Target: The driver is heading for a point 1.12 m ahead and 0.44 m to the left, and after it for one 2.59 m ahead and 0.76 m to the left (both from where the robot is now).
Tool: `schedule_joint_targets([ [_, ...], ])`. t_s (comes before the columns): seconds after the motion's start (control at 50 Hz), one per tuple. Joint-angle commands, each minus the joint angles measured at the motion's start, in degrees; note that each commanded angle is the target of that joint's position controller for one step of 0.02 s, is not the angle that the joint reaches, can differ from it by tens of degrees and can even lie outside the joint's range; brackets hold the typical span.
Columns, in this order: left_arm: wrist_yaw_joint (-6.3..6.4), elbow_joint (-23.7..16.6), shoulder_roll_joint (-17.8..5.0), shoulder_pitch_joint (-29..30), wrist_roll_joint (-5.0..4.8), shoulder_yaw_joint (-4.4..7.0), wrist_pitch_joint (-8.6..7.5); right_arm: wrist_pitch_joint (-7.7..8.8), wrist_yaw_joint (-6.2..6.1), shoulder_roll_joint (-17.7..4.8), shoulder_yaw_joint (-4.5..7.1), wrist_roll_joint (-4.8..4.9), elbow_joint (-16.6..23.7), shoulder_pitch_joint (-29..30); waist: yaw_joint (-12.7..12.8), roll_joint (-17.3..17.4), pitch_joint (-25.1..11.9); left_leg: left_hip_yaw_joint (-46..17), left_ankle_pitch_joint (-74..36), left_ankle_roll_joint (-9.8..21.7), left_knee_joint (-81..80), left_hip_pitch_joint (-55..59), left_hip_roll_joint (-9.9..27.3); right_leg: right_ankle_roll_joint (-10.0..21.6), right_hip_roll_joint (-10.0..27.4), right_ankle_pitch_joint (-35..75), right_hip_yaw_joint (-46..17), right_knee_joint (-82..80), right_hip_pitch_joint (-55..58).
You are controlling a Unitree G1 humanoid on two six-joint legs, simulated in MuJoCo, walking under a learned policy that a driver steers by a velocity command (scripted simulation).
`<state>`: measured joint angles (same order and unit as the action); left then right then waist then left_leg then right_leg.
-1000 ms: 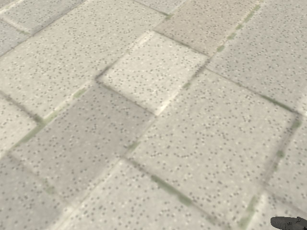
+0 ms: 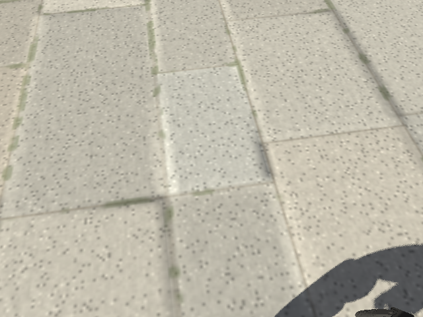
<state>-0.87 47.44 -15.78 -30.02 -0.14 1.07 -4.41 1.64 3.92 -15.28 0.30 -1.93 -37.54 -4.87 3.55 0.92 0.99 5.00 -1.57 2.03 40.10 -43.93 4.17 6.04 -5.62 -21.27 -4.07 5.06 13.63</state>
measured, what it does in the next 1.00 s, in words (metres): walks ahead, turning left: left foot, then right foot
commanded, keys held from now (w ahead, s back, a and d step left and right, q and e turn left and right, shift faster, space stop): w+shift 0.12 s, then w+q+shift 0.24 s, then q+shift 0.64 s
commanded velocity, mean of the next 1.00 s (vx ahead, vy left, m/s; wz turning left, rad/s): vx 0.57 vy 0.00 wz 0.59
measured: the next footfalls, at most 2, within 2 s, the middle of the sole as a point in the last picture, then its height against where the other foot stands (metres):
left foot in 0.08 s outside the picture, level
right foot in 0.52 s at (270, 237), level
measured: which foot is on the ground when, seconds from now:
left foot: up 0.00-0.06, down 0.08-0.52, up 0.54-0.90, down 0.92-1.00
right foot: down 0.00-0.08, up 0.10-0.50, down 0.52-0.92, up 0.94-1.00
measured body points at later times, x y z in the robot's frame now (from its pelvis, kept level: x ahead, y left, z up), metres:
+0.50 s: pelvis +0.47 -0.01 +0.00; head +0.51 +0.00 +0.45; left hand +0.74 +0.22 -0.04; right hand +0.43 -0.29 -0.12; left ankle +0.27 +0.08 -0.71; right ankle +0.69 -0.11 -0.71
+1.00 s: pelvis +0.70 +0.04 +0.00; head +0.73 +0.10 +0.44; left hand +0.66 +0.37 -0.11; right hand +1.03 -0.08 -0.06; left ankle +0.73 +0.16 -0.72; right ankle +0.72 -0.12 -0.64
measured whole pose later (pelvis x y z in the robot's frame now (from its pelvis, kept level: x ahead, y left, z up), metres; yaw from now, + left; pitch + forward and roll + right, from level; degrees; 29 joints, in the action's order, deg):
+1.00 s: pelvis +0.70 +0.04 +0.00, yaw +40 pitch +1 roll -2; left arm -0.2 43.2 -18.6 -3.1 -0.7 4.5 -1.4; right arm -1.7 1.3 -20.3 5.6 0.3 -32.0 -8.6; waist 0.0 -1.4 6.6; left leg 1.0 10.8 5.8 37.1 -27.4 -2.5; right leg -3.0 2.1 -32.3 2.4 65.9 -21.6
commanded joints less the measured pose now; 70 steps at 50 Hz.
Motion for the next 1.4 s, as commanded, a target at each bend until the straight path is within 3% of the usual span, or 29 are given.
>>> schedule_joint_targets([
  [0.02,0.81,-1.58,-12.02,4.02,0.33,2.80,-1.57,0.91,-0.91,-5.24,1.24,0.50,4.33,4.66,-4.16,-4.98,2.93,2.64,0.84,3.63,-4.53,16.45,-5.76,4.04,14.80,63.54,-0.61,1.50,-9.38],
  [0.08,1.72,-0.62,-14.87,8.62,3.06,3.95,0.22,0.38,-3.81,-10.72,3.91,0.85,-3.75,-24.13,-18.78,-5.92,-11.34,1.62,12.41,5.82,-5.07,44.56,-8.70,2.02,14.65,77.56,1.52,37.28,-12.27],
  [0.1,1.32,-1.41,-9.39,6.29,2.56,2.48,-0.07,0.45,-5.15,-15.76,5.67,-0.40,-5.64,-32.00,-19.05,2.41,-16.78,-11.48,32.52,8.23,-5.51,59.21,1.62,1.37,8.96,56.46,2.83,60.81,-26.99],
  [0.12,-0.24,-3.09,-1.42,0.42,0.58,0.70,-0.95,1.04,-4.50,-18.70,6.39,-1.65,-5.75,-29.12,-10.89,19.39,-19.79,-47.34,49.31,15.07,-18.11,65.28,15.09,-0.15,-3.52,-1.87,-2.16,79.09,-46.05],
  [0.14,-0.12,-3.67,-5.97,7.24,1.67,0.99,-1.57,1.10,-3.41,-13.47,5.61,-0.09,-5.66,-23.63,-11.35,11.82,-13.54,-56.48,47.70,14.83,-25.81,59.77,13.29,1.71,-1.24,-0.67,-4.81,81.16,-51.56],
  [0.18,-0.31,-5.39,-6.99,14.42,2.57,0.63,-1.78,1.88,-2.80,-8.29,4.76,0.82,-6.49,-18.25,-7.59,-1.25,-3.81,-40.96,34.97,14.34,-26.31,45.46,10.53,1.61,5.76,6.94,-2.50,74.87,-51.39],
  [0.22,-0.82,-7.23,-5.01,15.54,4.05,-0.14,-0.71,2.33,-3.06,-4.96,3.37,0.59,-8.77,-17.88,-2.95,0.26,0.55,-33.26,29.59,13.11,-28.11,34.30,5.63,-0.71,8.44,5.74,-2.04,68.81,-48.29],
  [0.28,-1.33,-10.09,-3.26,20.69,4.77,-1.48,0.57,3.58,-3.39,-6.69,3.74,1.34,-10.09,-19.64,-1.68,0.88,5.67,-28.62,26.98,15.38,-33.29,26.63,3.51,-4.94,11.68,5.26,0.03,58.96,-51.36],
  [0.4,-2.07,-14.26,-2.74,34.29,2.12,-2.68,-0.35,4.47,-2.67,-11.05,5.94,2.71,-9.87,-21.47,-6.21,-0.33,6.33,-20.10,-5.88,10.39,-34.28,22.75,-0.71,-8.07,7.13,30.20,5.95,29.71,-34.94],
  [0.48,0.65,-12.60,-6.98,26.14,2.83,-0.61,-1.52,2.80,-3.80,-12.35,6.65,2.66,-11.05,-24.41,-4.02,2.75,-3.13,-20.30,-30.45,3.41,-10.93,36.28,-3.43,-6.20,2.56,26.57,4.52,21.32,-23.96],
  [0.5,1.67,-12.84,-10.02,19.09,-0.61,1.99,-3.13,2.26,-4.46,-7.84,5.36,5.89,-8.51,-20.45,3.28,2.26,-9.69,-24.27,-19.28,0.34,1.55,28.35,-4.24,-4.71,8.60,33.03,-2.94,19.51,-8.99],
  [0.52,2.41,-10.01,-13.41,8.06,-0.43,2.66,-2.73,2.08,-4.85,-3.63,3.85,3.34,-6.00,-18.75,6.22,-4.05,-20.73,-18.51,13.67,-1.62,17.99,20.75,-8.44,-2.87,20.35,44.69,-9.16,27.64,6.28],
  [0.54,1.87,-10.45,-14.74,7.64,2.00,2.56,-2.14,2.09,-5.07,0.73,2.54,3.67,-5.06,-29.99,0.01,-20.98,-31.45,-15.83,43.01,-3.52,37.81,7.06,-12.28,6.59,37.88,61.29,-29.62,29.25,20.11],
  [0.56,1.71,-11.29,-13.47,10.90,1.21,3.40,-0.97,1.41,-5.26,-5.85,3.44,4.68,-3.61,-29.62,-0.01,-19.34,-33.24,-15.47,37.15,-4.76,44.66,3.89,-6.39,8.46,36.44,46.96,-33.27,24.57,15.71],
  [0.6,2.27,-11.84,-5.97,19.06,1.31,2.00,0.28,-0.38,-6.12,-8.55,4.88,4.87,-1.35,-19.30,-0.91,-9.37,-15.25,-9.35,29.71,-6.20,42.59,0.16,-1.77,5.37,28.79,45.32,-15.03,20.61,-1.92],
  [0.68,2.00,-9.82,-4.58,28.08,0.88,2.70,-0.21,-3.85,-5.75,-3.15,4.76,4.39,2.73,-15.50,-6.28,-8.85,-2.21,-7.42,25.97,-6.11,29.55,8.37,3.48,4.59,24.44,38.28,0.98,10.57,-25.91],
  [0.8,2.17,-7.86,-9.54,31.37,-1.42,4.95,0.09,-4.53,-2.38,-5.32,5.19,3.20,4.41,-10.42,-6.00,-5.70,-4.86,-3.16,4.66,-1.89,4.20,19.53,1.55,2.64,22.67,38.42,13.70,13.28,-23.26],
  [0.9,1.36,-6.96,-11.25,29.67,-3.21,6.10,2.00,-5.08,-1.98,-11.62,8.46,3.15,5.30,-12.77,-9.53,-2.28,-5.77,2.09,7.18,4.49,-6.73,31.10,-4.69,-2.50,21.34,41.97,18.21,32.13,-21.78],
  [0.92,0.97,-6.86,-9.82,26.29,-2.03,5.79,2.50,-4.59,-3.26,-15.74,10.12,3.10,4.22,-18.16,-11.30,5.90,-6.47,-4.86,-11.71,8.06,-11.33,41.61,-3.66,-6.04,16.94,27.84,18.68,46.76,-30.85],
  [0.94,0.64,-9.20,-5.43,23.35,1.29,4.41,2.53,-4.47,-4.17,-22.39,10.72,2.67,6.62,-14.24,-4.72,22.06,-8.02,-28.99,-33.75,18.14,-10.91,51.92,8.61,-10.92,6.11,-18.42,17.13,66.72,-50.27],
  [0.96,0.41,-9.75,-8.47,22.76,0.82,4.39,2.19,-2.81,-3.11,-20.86,9.84,0.64,9.84,-12.80,-6.61,16.10,-20.53,-46.12,-13.48,24.95,-18.74,54.59,15.68,-10.44,3.39,-19.35,0.47,74.65,-54.33],
  [0.98,0.35,-10.39,-10.67,27.02,-0.77,4.87,1.81,-1.59,-2.49,-18.54,9.16,1.25,10.19,-10.84,-7.17,7.93,-17.12,-42.73,-3.92,22.13,-21.52,51.52,14.81,-8.84,4.94,-14.30,-2.30,73.43,-56.16],
  [1.02,1.38,-10.02,-9.67,28.74,0.50,4.74,1.68,-1.44,-3.41,-14.85,8.12,3.68,10.18,-6.27,-4.21,0.97,-8.94,-35.10,2.02,15.69,-21.22,41.56,9.43,-7.90,7.38,-7.11,-3.34,64.26,-54.73],
  [1.14,1.16,-8.46,-5.78,27.12,0.14,3.72,2.85,-3.57,-6.26,-14.64,8.45,2.76,11.74,-2.99,-2.46,1.88,-10.86,-29.37,-4.16,12.21,-18.73,30.89,2.45,-10.70,2.51,1.41,-2.51,43.21,-40.90],
  [1.3,0.03,-8.18,-6.17,23.74,0.56,4.28,2.68,-4.60,-5.54,-9.91,6.34,2.63,11.13,-2.04,-2.69,8.59,-8.92,-31.60,6.69,6.74,-11.73,25.52,-0.28,-7.45,4.39,12.48,-0.02,23.03,-27.53],
  [1.32,0.23,-8.75,-8.52,23.65,1.55,4.85,2.65,-4.55,-5.56,-7.83,5.66,2.37,10.57,-4.51,-3.63,3.48,-7.84,-28.46,15.78,3.76,-6.10,22.88,-3.83,-4.91,10.84,14.32,-6.15,17.36,-24.80],
  [1.34,0.70,-10.04,-13.60,26.11,2.62,5.61,3.12,-4.31,-5.64,-6.21,5.12,2.08,10.81,-8.42,-7.48,-11.82,-5.07,-18.25,33.46,-0.07,5.49,15.17,-13.53,2.03,21.98,21.32,-20.15,12.36,-23.72],
  [1.36,0.87,-10.08,-13.22,25.22,3.61,5.80,2.92,-3.41,-5.70,-10.66,6.49,1.64,11.49,-6.96,-5.98,-17.56,-3.98,-16.46,38.80,-2.84,19.52,11.77,-12.24,10.41,28.83,18.86,-32.32,9.15,-28.28],
  [1.4,1.52,-11.21,-8.68,28.34,1.58,4.58,2.96,-3.65,-5.78,-13.67,7.71,2.36,8.51,-6.55,-5.93,-7.71,-2.11,-17.53,30.99,-4.49,28.57,11.77,-10.08,7.43,22.74,13.14,-21.63,11.74,-29.33],
])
